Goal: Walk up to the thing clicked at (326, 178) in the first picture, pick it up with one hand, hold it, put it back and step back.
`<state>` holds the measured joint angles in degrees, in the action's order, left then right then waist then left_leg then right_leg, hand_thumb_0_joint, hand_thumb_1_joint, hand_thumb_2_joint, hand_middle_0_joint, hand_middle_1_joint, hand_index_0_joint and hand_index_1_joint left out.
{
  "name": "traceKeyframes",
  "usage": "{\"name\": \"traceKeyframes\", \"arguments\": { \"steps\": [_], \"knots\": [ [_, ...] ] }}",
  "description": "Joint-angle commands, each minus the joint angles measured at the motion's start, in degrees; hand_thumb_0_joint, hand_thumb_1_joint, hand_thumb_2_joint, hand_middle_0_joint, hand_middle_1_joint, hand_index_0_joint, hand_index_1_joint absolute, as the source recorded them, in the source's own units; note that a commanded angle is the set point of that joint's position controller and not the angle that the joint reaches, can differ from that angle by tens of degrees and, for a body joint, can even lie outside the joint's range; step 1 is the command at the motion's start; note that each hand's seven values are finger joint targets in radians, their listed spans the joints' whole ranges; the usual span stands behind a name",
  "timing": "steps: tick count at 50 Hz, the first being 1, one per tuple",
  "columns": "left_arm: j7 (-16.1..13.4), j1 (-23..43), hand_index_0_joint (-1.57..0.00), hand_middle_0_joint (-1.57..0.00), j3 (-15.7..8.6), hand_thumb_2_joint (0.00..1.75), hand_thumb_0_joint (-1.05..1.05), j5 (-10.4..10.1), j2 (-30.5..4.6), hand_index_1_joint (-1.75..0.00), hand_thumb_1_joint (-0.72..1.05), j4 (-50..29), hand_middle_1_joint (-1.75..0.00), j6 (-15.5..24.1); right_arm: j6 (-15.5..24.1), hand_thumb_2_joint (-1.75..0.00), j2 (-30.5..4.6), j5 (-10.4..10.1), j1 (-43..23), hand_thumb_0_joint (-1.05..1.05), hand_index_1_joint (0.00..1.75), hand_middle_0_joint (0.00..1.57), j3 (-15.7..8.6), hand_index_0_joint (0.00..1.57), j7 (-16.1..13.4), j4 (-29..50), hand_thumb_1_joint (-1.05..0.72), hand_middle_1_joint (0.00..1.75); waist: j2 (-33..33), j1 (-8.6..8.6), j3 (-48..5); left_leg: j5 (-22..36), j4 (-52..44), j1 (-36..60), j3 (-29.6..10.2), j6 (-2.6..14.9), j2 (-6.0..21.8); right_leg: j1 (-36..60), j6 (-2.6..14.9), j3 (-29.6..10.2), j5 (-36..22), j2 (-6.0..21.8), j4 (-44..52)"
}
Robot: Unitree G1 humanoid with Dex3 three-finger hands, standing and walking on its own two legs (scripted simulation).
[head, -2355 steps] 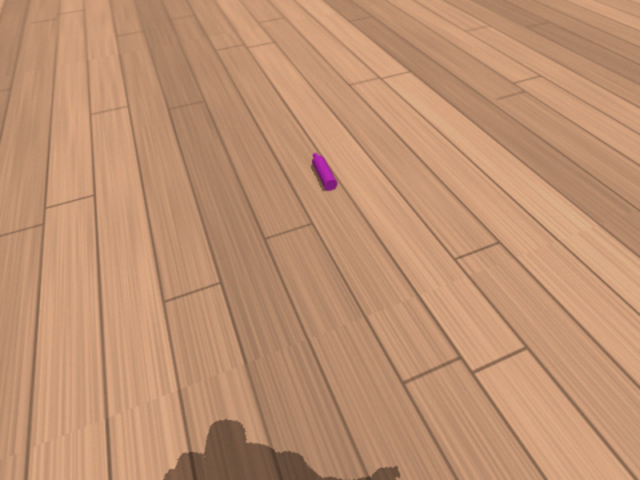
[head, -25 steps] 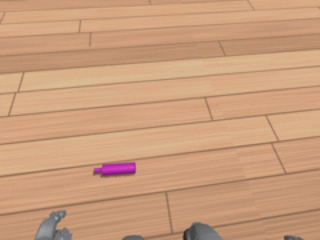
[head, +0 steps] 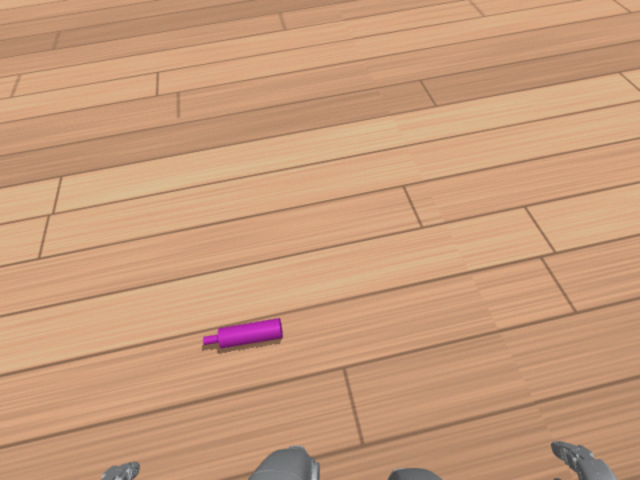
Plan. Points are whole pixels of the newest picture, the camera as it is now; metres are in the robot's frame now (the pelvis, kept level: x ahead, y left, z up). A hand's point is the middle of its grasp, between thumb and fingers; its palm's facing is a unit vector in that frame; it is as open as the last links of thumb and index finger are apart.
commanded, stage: step back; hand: left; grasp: from above
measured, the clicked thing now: (242, 334) +0.57 +0.32 -0.73
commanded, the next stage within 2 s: none
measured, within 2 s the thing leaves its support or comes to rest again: neither
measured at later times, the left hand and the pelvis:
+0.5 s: hand out of the picture -0.04 +0.28 -0.15, palm faces +0.03 -0.94 -0.33, open 7.4 cm; pelvis -0.14 +0.01 +0.01, yaw +1 degrees
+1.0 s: hand out of the picture -0.18 +0.22 -0.12, palm faces +0.01 -0.90 -0.43, open 7.4 cm; pelvis -0.30 -0.05 +0.00, yaw +2 degrees
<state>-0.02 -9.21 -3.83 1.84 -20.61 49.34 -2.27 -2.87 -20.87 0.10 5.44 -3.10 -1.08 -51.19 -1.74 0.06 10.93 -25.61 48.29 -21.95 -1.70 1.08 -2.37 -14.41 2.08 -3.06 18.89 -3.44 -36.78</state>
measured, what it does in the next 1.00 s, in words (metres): walks backwards: left foot, then right foot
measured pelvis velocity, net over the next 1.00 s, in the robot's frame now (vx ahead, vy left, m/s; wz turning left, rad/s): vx -0.30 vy -0.05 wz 0.03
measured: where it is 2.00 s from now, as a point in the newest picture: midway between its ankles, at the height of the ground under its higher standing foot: outside the picture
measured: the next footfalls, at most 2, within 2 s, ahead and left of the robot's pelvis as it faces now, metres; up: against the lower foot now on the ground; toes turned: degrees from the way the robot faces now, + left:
left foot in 0.28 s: -0.08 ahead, +0.13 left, +0.00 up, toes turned +0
right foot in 0.72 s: -0.20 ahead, -0.15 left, +0.00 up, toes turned +0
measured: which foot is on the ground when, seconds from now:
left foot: up 0.00-0.26, down 0.28-0.74, up 0.76-1.00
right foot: down 0.00-0.30, up 0.32-0.70, down 0.72-1.00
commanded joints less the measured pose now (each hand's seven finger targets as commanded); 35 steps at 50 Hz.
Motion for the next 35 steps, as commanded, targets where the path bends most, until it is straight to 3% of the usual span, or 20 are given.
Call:
{"name": "traceKeyframes", "arguments": {
  "steps": [1, 3, 5, 9, 11, 13, 14, 15, 16, 17, 19, 20, 21, 24, 27, 29, 32, 33, 34, 35],
  "knots": [
    [-1.45, 4.78, -0.20, -0.20, -4.44, 0.90, 0.00, -0.49, -14.69, -0.30, 0.90, -8.43, -0.30, 1.86, 1.00, -0.90, -12.74, -0.48, 3.48, 0.00, 0.30, 0.20, -2.90, 0.20, -0.45, 3.67, -0.90, 0.30, 8.98, -0.11, -7.37, -6.64, 20.25, 0.42, -7.92, -1.16, -4.29, -5.13, 14.01, -18.21, -27.62, 18.75, 16.20],
    [-1.63, 5.79, -0.20, -0.20, -4.13, 0.90, 0.00, -0.03, -12.88, -0.30, 0.90, -8.60, -0.30, 1.67, 1.22, -0.90, -11.77, -0.33, 5.15, 0.00, 0.30, 0.20, -2.44, 0.20, -0.66, 2.67, -0.90, 0.30, 8.05, -0.50, -8.60, -4.58, 21.71, -0.93, -6.68, -1.99, -5.74, -2.15, 10.94, -12.10, -29.80, 14.73, 13.56],
    [-1.57, 2.60, -0.20, -0.20, -3.91, 0.90, 0.00, 0.20, -12.40, -0.30, 0.90, -8.79, -0.30, 1.33, 1.54, -0.90, -11.78, -0.37, 5.04, 0.00, 0.30, 0.20, -1.96, 0.20, -0.89, 3.36, -0.90, 0.30, 7.56, 1.12, -10.60, -4.40, 15.98, -2.41, -5.05, -2.24, -5.38, 3.95, 10.16, -10.80, -30.36, 12.74, 11.96],
    [-1.83, -0.57, -0.20, -0.20, -4.10, 0.90, 0.00, 0.58, -12.77, -0.30, 0.90, -9.44, -0.30, 0.63, 2.21, -0.90, -10.98, -0.09, 5.19, 0.00, 0.30, 0.20, -1.89, 0.20, -1.13, 4.96, -0.90, 0.30, 12.94, 2.25, -16.49, -5.65, -4.96, -3.18, -2.72, -2.57, 0.06, 17.77, 10.23, -12.46, -35.35, 15.20, 8.28],
    [-1.45, 0.31, -0.20, -0.20, -3.89, 0.90, 0.00, -0.07, -13.32, -0.30, 0.90, -9.76, -0.30, -0.06, 2.60, -0.90, -10.77, 0.53, 7.42, 0.00, 0.30, 0.20, -2.32, 0.20, -0.96, 3.93, -0.90, 0.30, 13.44, 1.11, -17.77, 1.03, -16.76, 2.98, 0.10, -1.79, 0.62, 15.93, 8.20, -10.72, -33.08, 13.82, 5.15],
    [-0.93, 1.12, -0.20, -0.20, -3.46, 0.90, 0.00, -0.79, -13.86, -0.30, 0.90, -10.47, -0.30, -0.97, 2.95, -0.90, -11.23, 1.23, 9.63, 0.00, 0.30, 0.20, -3.14, 0.20, -0.80, 2.93, -0.90, 0.30, 10.75, -0.42, -17.53, 17.68, -29.17, 11.67, 0.39, -0.65, 1.00, 8.66, 4.23, -8.80, -26.05, 10.64, 1.36],
    [-0.72, 0.34, -0.20, -0.20, -2.96, 0.90, 0.00, -0.93, -11.96, -0.30, 0.90, -11.08, -0.30, -1.14, 3.11, -0.90, -14.08, 2.30, 8.85, 0.00, 0.30, 0.20, -4.06, 0.20, -0.81, 3.64, -0.90, 0.30, 4.55, -0.11, -17.35, 19.96, -28.89, 17.22, -10.19, 1.69, 8.45, -1.97, 1.47, -7.34, -15.09, 7.22, -2.46],
    [-0.79, 0.16, -0.20, -0.20, -2.79, 0.90, 0.00, -1.04, -9.79, -0.30, 0.90, -11.17, -0.30, -0.94, 3.00, -0.90, -19.70, 2.95, 6.00, 0.00, 0.30, 0.20, -5.17, 0.20, -0.55, 4.45, -0.90, 0.30, -9.88, 0.36, -15.36, 29.11, -30.00, 21.69, -24.60, 6.72, 20.24, -16.56, -0.75, -2.75, 9.35, -2.86, -12.70],
    [-1.91, 5.28, -0.20, -0.20, -4.08, 0.90, 0.00, 0.05, -12.54, -0.30, 0.90, -11.34, -0.30, -0.90, 2.93, -0.90, -22.32, 2.20, 6.13, 0.00, 0.30, 0.20, -5.54, 0.20, -0.29, 5.19, -0.90, 0.30, -10.78, -3.62, -11.90, 29.81, -29.89, 7.67, -27.56, 14.63, 27.12, -11.85, -2.12, -6.79, 19.47, -2.76, -22.97],
    [-2.12, 6.43, -0.20, -0.20, -4.26, 0.90, 0.00, 0.52, -13.67, -0.30, 0.90, -11.19, -0.30, -0.84, 3.36, -0.90, -21.75, 2.14, 3.43, 0.00, 0.30, 0.20, -5.68, 0.20, -0.60, 5.80, -0.90, 0.30, -10.58, -3.22, -9.52, 28.49, -31.03, 2.94, -28.71, 16.68, 27.97, -10.53, -1.77, -9.18, 17.37, -1.53, -30.48],
    [-1.40, 1.66, -0.20, -0.20, -4.43, 0.90, 0.00, -0.82, -12.30, -0.30, 0.90, -8.54, -0.30, -0.97, 3.63, -0.90, -16.00, 2.66, -1.94, 0.00, 0.30, 0.20, -3.69, 0.20, -0.71, 6.78, -0.90, 0.30, -5.64, 1.58, -8.72, 36.11, -27.51, 7.00, -13.05, 10.82, 17.40, -12.95, -1.02, -10.97, 10.39, -3.91, -35.89],
    [-1.12, -1.32, -0.20, -0.20, -4.39, 0.90, 0.00, -1.24, -12.23, -0.30, 0.90, -7.72, -0.30, -1.07, 3.77, -0.90, -14.55, 2.37, -2.65, 0.00, 0.30, 0.20, -3.32, 0.20, -0.95, 7.05, -0.90, 0.30, -5.35, 3.25, -8.51, 37.59, -26.22, 9.63, -9.49, 8.77, 14.88, -15.06, -0.99, -10.55, 7.73, -4.35, -36.69],
    [-0.90, -2.73, -0.20, -0.20, -4.48, 0.90, 0.00, -1.01, -12.00, -0.30, 0.90, -7.73, -0.30, -1.09, 3.88, -0.90, -13.96, 2.04, -0.87, 0.00, 0.30, 0.20, -3.32, 0.20, -1.05, 6.82, -0.90, 0.30, -5.42, 3.17, -9.19, 38.25, -25.19, 12.61, -9.08, 8.25, 14.23, -16.30, -1.18, -9.77, 6.94, -4.70, -36.28],
    [-0.92, -1.19, -0.20, -0.20, -4.53, 0.90, 0.00, -0.40, -11.35, -0.30, 0.90, -8.21, -0.30, -0.78, 3.77, -0.90, -13.65, 1.58, 4.42, 0.00, 0.30, 0.20, -3.60, 0.20, -1.18, 6.43, -0.90, 0.30, -6.68, -0.22, -10.75, 42.24, -22.55, 20.14, -10.20, 9.37, 14.38, -17.67, -3.51, -8.28, 7.44, -3.75, -32.04],
    [-0.98, -1.43, -0.20, -0.20, -4.20, 0.90, 0.00, -0.14, -11.35, -0.30, 0.90, -8.54, -0.30, -0.56, 3.67, -0.90, -14.66, 1.25, 6.00, 0.00, 0.30, 0.20, -4.29, 0.20, -1.42, 7.24, -0.90, 0.30, -7.06, -1.69, -12.88, 41.66, -21.71, 24.05, -11.05, 13.20, 17.79, -17.07, -4.59, -6.95, 10.51, -1.81, -25.40],
    [-0.77, -0.83, -0.20, -0.20, -4.26, 0.90, 0.00, -0.24, -11.48, -0.30, 0.90, -8.51, -0.30, -0.49, 3.51, -0.90, -15.52, 1.53, 6.34, 0.00, 0.30, 0.20, -4.59, 0.20, -1.42, 7.94, -0.90, 0.30, -8.12, -2.29, -14.00, 41.14, -21.02, 21.85, -11.34, 13.95, 19.12, -13.17, -4.61, -5.21, 11.63, 0.29, -19.77],
    [-0.13, -4.96, -0.20, -0.20, -4.38, 0.90, 0.00, -0.30, -11.60, -0.30, 0.90, -6.44, -0.30, -0.22, 2.91, -0.90, -16.96, 1.77, 1.73, 0.00, 0.30, 0.20, -4.87, 0.20, -1.11, 9.78, -0.90, 0.30, -10.71, 0.07, -15.84, 34.38, -19.10, 15.17, -9.71, 11.41, 18.33, -3.58, -2.68, -1.61, 8.53, 3.65, -4.84],
    [0.14, -6.47, -0.20, -0.20, -4.54, 0.90, 0.00, -0.18, -11.54, -0.30, 0.90, -5.29, -0.30, -0.08, 2.55, -0.90, -17.06, 1.76, 0.97, 0.00, 0.30, 0.20, -4.70, 0.20, -0.92, 10.11, -0.90, 0.30, -9.68, 0.56, -15.97, 30.31, -18.09, 11.52, -8.20, 10.34, 16.68, 0.35, -2.21, 0.25, 4.46, 2.81, 0.52],
    [0.31, -9.80, -0.20, -0.20, -4.77, 0.90, 0.00, -0.19, -11.08, -0.30, 0.90, -3.70, -0.30, -0.04, 2.07, -0.90, -17.37, 1.54, -0.78, 0.00, 0.30, 0.20, -4.71, 0.20, -0.96, 10.55, -0.90, 0.30, -9.87, 2.45, -16.26, 27.27, -16.51, 7.52, -7.60, 8.58, 16.11, 5.58, -1.03, 1.12, -2.39, 3.02, 8.90],
    [0.29, -11.24, -0.20, -0.20, -5.00, 0.90, 0.00, 0.21, -11.91, -0.30, 0.90, -2.58, -0.30, 0.25, 1.55, -0.90, -16.07, 1.07, -0.84, 0.00, 0.30, 0.20, -4.09, 0.20, -0.80, 10.48, -0.90, 0.30, -6.99, 2.70, -16.31, 19.90, -14.18, 3.40, -6.64, 6.31, 13.16, 8.94, -0.52, 0.86, -5.21, 2.10, 11.87]
  ]
}}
